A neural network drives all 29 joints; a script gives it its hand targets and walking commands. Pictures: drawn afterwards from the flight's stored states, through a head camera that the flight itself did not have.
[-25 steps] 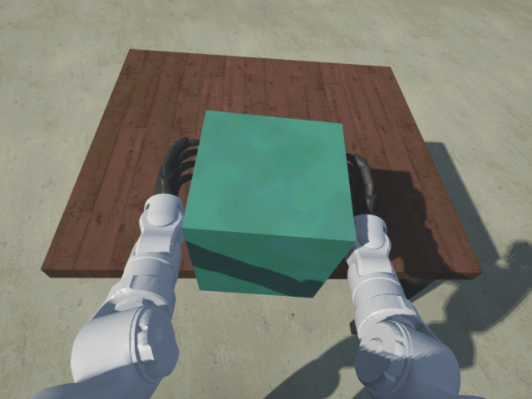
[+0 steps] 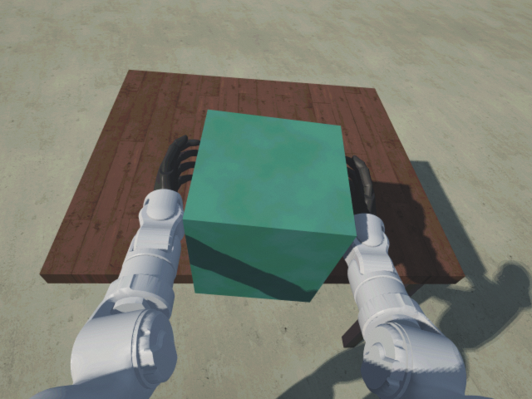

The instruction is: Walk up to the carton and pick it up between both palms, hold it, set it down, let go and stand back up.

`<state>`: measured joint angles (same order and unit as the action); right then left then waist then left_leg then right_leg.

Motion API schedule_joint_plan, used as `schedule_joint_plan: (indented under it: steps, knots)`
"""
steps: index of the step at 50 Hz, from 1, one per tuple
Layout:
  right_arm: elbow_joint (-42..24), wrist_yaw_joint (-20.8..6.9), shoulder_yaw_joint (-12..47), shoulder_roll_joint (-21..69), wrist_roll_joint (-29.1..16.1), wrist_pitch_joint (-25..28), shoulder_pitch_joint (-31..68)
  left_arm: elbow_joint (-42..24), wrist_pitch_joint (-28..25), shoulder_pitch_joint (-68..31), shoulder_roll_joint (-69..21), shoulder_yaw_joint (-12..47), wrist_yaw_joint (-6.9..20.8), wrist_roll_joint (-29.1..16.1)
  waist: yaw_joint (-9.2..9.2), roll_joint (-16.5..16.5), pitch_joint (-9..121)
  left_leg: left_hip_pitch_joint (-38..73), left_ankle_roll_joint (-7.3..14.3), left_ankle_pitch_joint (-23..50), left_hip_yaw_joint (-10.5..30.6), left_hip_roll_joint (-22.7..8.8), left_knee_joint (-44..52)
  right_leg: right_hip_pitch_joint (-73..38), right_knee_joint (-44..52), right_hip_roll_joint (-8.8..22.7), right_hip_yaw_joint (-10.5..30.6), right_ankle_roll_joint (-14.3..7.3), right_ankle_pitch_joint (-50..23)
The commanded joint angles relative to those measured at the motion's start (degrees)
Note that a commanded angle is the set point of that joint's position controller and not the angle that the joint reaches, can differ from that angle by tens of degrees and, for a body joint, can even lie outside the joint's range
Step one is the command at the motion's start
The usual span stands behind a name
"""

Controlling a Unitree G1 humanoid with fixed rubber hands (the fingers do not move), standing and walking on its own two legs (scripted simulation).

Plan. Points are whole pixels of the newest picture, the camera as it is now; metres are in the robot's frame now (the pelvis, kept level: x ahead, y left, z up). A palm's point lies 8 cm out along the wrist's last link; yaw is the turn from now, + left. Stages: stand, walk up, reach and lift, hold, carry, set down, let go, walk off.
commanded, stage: reach and lift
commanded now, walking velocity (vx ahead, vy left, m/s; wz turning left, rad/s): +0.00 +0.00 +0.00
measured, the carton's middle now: (263, 214) +0.41 +0.03 +0.04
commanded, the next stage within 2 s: none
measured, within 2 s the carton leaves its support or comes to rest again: neither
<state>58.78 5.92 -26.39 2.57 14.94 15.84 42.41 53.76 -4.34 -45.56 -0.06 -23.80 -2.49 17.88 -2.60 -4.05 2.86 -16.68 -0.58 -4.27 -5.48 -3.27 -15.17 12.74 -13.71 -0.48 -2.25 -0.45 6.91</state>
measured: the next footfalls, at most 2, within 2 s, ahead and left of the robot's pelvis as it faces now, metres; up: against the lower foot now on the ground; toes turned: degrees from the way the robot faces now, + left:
none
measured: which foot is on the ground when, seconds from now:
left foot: down 0.00-1.00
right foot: down 0.00-1.00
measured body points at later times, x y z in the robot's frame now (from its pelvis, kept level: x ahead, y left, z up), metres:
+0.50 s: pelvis +0.00 +0.01 +0.00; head -0.02 +0.05 +0.45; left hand +0.40 +0.19 +0.14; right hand +0.40 -0.12 +0.13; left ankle +0.03 +0.12 -0.75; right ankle -0.01 -0.11 -0.75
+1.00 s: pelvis -0.01 +0.01 +0.00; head -0.05 +0.04 +0.44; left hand +0.38 +0.18 +0.18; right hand +0.39 -0.12 +0.17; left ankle +0.03 +0.12 -0.75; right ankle -0.01 -0.11 -0.75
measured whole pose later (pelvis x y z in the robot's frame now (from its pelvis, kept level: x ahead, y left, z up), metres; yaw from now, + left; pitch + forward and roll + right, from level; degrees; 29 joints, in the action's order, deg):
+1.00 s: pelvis -0.01 +0.01 +0.00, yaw +3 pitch -8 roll -1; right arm 41.9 7.7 -7.0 -1.2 -5.8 -8.4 41.9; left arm 18.5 32.6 -39.8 -1.2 -18.2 0.8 20.4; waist 3.7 -5.2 -2.9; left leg -2.6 0.1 -6.8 -3.3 -1.8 -17.7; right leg -2.7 -15.4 0.9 -4.5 0.3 9.7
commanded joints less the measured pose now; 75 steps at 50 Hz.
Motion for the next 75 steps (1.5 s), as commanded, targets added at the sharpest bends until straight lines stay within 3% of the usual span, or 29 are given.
schedule_joint_plan:
  steps: [1,9,23,44,47,48,50,55,59,67,75]
  knots:
    - [-8.24,-7.27,21.10,28.93,1.03,2.11,38.53,-6.06,1.54,-30.89,-32.34,16.97,7.35,-0.09,-0.43,3.38,31.12,17.00,-0.55,14.71,-2.96,2.70,-2.46,-10.87,-0.71,-0.38,-2.01,1.57,-14.88]
    - [-14.20,-6.46,24.61,27.38,-4.92,-2.67,39.79,-13.69,9.18,-29.47,-33.23,20.63,8.39,-2.21,1.19,3.78,29.16,21.28,-0.75,15.79,-1.97,3.16,-3.07,-11.43,0.10,-0.73,-2.24,1.92,-13.83]
    - [-21.19,-5.06,27.46,23.14,-12.22,-9.33,40.66,-23.66,21.17,-25.70,-33.13,24.21,10.43,-2.96,3.97,5.51,20.08,26.03,-1.02,12.39,-0.11,3.58,-2.94,-9.80,1.45,-1.44,-3.88,2.02,-5.58]
    - [-33.77,-2.37,37.52,23.40,-22.63,-19.42,42.75,-38.24,34.72,-23.84,-32.37,28.98,11.24,-5.00,6.65,4.40,18.10,26.89,0.11,10.53,1.92,4.58,-3.25,-12.65,0.46,-1.80,-3.14,2.84,-7.22]
    - [-34.51,-2.02,38.20,23.72,-23.68,-20.80,42.71,-39.76,36.14,-24.02,-31.98,29.09,11.50,-4.94,6.92,4.57,17.16,26.54,0.26,9.60,1.93,4.74,-2.94,-12.86,0.45,-1.73,-3.03,2.98,-6.92]
    - [-29.63,-2.79,34.71,21.87,-22.03,-21.02,39.28,-38.65,35.33,-26.66,-30.18,26.87,11.65,-3.88,7.11,6.27,12.89,24.87,-0.26,4.35,2.27,4.66,-1.53,-10.24,0.78,-1.53,-4.31,2.86,-1.63]
    - [-30.21,-3.65,33.37,21.49,-20.94,-20.60,38.89,-38.54,35.75,-25.16,-29.62,26.08,11.76,-3.16,6.80,5.81,12.93,25.82,0.19,1.41,1.92,4.04,-0.57,-8.87,1.21,-1.52,-4.60,2.49,0.39]
    - [-35.18,-2.95,37.00,22.51,-22.80,-20.42,41.76,-40.83,36.78,-24.08,-31.21,28.49,11.64,-4.33,7.44,4.65,16.92,28.11,0.11,8.92,2.21,4.50,-3.03,-12.26,0.36,-2.11,-4.23,2.72,-6.74]
    - [-38.24,-1.76,40.46,23.70,-24.60,-21.52,42.40,-43.48,37.73,-24.16,-31.25,29.79,11.84,-5.27,7.83,3.56,18.12,27.35,0.49,10.20,2.30,5.00,-3.63,-14.50,-0.23,-2.10,-3.68,3.19,-9.92]
    - [-37.89,-1.79,39.80,24.46,-24.67,-24.26,42.68,-43.45,39.67,-26.15,-30.08,28.91,11.97,-5.12,7.04,3.83,14.69,24.23,1.57,1.89,2.10,4.72,-1.14,-11.90,0.81,-1.51,-3.49,2.93,-2.50]
    - [-36.48,-1.72,39.04,24.20,-25.04,-25.27,43.33,-42.62,40.62,-26.52,-29.83,27.76,12.19,-4.76,7.40,3.86,15.44,25.13,1.58,2.91,1.97,4.87,-1.49,-12.62,0.69,-1.62,-3.37,3.16,-3.85]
